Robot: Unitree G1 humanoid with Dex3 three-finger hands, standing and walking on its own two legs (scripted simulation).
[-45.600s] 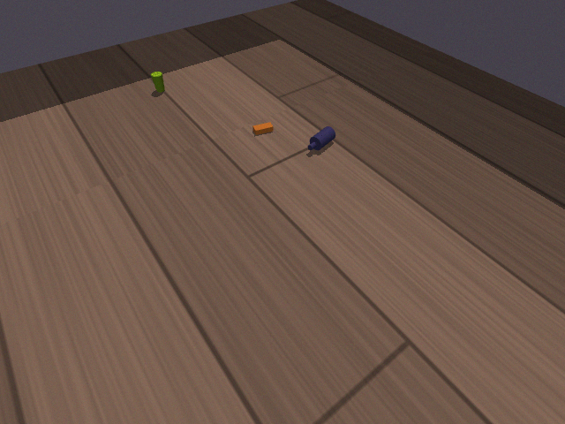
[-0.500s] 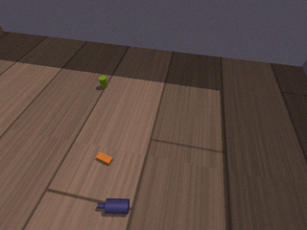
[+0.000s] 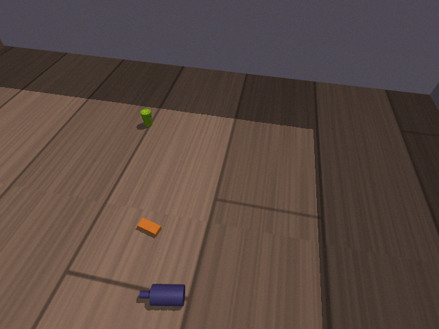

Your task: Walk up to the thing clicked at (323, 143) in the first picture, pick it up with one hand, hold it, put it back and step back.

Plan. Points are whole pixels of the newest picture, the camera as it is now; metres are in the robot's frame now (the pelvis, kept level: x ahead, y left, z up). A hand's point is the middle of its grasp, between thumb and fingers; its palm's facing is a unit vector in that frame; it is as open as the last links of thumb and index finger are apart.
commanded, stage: stand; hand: left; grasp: from above
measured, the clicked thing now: (162, 294) +0.40 +0.23 -0.74
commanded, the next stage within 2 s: step back in 0.14 s
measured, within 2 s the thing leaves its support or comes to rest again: neither
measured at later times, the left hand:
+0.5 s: hand out of the picture +0.05 +0.27 -0.17, palm faces -0.05 -0.92 -0.40, open 7.4 cm
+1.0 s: hand out of the picture -0.02 +0.32 -0.18, palm faces -0.11 -0.92 -0.38, open 7.4 cm
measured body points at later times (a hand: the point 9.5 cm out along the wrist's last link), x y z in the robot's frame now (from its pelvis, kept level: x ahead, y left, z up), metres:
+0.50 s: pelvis -0.06 +0.00 -0.02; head +0.00 +0.00 +0.42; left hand +0.05 +0.32 -0.14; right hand +0.04 -0.33 -0.15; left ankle -0.04 +0.12 -0.72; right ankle -0.01 -0.13 -0.75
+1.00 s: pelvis -0.16 +0.06 -0.02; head -0.08 +0.07 +0.42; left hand -0.01 +0.37 -0.15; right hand -0.10 -0.26 -0.14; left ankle -0.13 +0.14 -0.75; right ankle -0.18 -0.07 -0.72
